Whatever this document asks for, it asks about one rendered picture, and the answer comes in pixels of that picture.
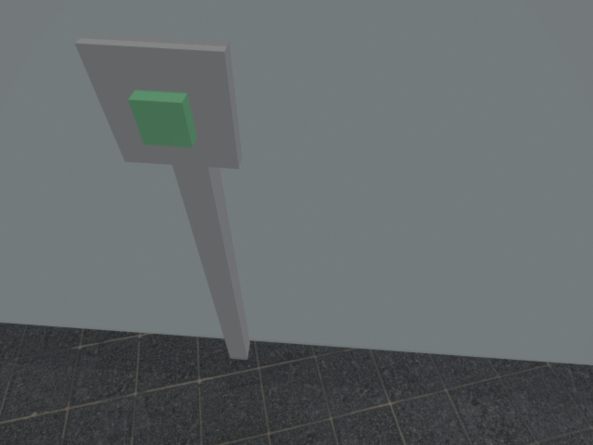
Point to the panel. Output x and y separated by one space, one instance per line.
119 64

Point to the button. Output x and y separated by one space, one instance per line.
163 118

